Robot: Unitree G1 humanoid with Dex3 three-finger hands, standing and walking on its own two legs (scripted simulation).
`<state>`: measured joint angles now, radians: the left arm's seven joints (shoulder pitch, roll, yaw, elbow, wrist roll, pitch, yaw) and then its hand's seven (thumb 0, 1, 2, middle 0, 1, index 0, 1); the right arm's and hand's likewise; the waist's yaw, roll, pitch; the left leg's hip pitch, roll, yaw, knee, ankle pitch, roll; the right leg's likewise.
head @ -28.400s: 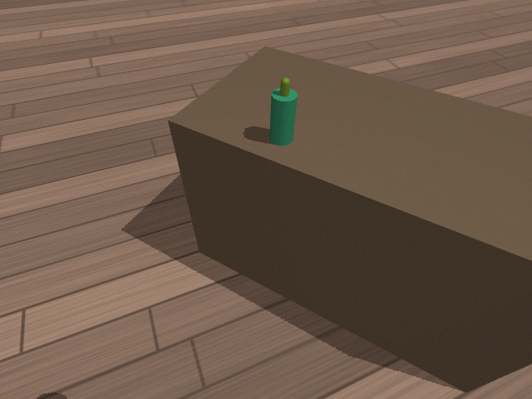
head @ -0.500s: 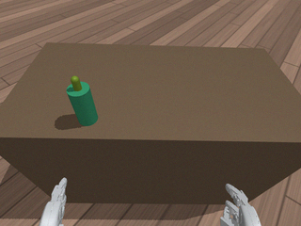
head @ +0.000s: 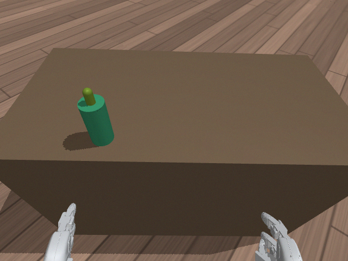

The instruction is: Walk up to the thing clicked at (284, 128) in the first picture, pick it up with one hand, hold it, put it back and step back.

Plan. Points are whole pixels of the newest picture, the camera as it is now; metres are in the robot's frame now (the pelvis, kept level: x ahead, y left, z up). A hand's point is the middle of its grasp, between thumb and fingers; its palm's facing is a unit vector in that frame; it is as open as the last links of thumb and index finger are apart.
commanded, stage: home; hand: left
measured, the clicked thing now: (95, 116) +0.46 +0.21 +0.08
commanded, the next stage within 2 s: stand in 0.78 s
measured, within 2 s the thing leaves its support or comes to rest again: neither
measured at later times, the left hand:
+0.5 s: hand (88, 254) +0.17 +0.18 -0.04, palm faces +0.14 -0.96 -0.25, open 17.5 cm
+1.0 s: hand out of the picture +0.06 +0.25 -0.11, palm faces +0.00 -0.93 -0.36, open 16.9 cm
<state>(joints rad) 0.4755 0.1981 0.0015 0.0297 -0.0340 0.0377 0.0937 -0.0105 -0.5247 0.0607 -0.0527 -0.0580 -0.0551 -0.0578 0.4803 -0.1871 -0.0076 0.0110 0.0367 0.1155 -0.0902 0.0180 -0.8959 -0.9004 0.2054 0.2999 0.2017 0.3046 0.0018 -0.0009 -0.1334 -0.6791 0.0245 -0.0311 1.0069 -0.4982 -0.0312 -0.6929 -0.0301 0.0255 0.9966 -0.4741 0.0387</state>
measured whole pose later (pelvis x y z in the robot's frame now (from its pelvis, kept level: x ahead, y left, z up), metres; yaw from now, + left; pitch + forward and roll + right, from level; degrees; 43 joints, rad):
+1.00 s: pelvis -0.01 -0.01 +0.03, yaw +1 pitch -2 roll +0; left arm 0.25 0.35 0.02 0.88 0.03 -0.02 0.02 -0.01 -0.47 0.12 -0.10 -0.12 -0.10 -0.12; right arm 0.22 -0.33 -0.05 0.92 -0.04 0.01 0.00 0.01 -0.90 -0.90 0.20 0.30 0.20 0.30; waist 0.01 0.00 0.05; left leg -0.35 0.02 -0.05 0.77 -0.38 -0.03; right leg -0.36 -0.03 -0.01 0.76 -0.37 0.02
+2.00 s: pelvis +0.00 -0.01 +0.07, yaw +2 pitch -4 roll +0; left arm 0.10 0.33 0.01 1.18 0.01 -0.02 0.00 0.01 0.91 0.90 -0.20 -0.30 -0.20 -0.30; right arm 0.11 -0.34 -0.01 1.15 -0.01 0.00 0.00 0.01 -0.90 -0.90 0.21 0.30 0.20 0.30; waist 0.00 0.01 0.07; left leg -0.12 0.03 -0.05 0.37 -0.19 -0.04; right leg -0.12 -0.04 -0.02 0.36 -0.18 0.03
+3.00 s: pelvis +0.01 -0.01 +0.07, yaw +2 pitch -3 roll +0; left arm 0.11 0.34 0.01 1.15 0.01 -0.01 -0.01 0.01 0.91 0.90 -0.20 -0.30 -0.20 -0.30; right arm 0.11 -0.35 0.00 1.13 -0.01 0.00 0.00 0.01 -0.90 -0.90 0.21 0.30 0.20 0.30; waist 0.00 0.01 0.07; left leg -0.11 0.03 -0.06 0.35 -0.19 -0.04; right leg -0.11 -0.03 -0.03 0.34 -0.19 0.02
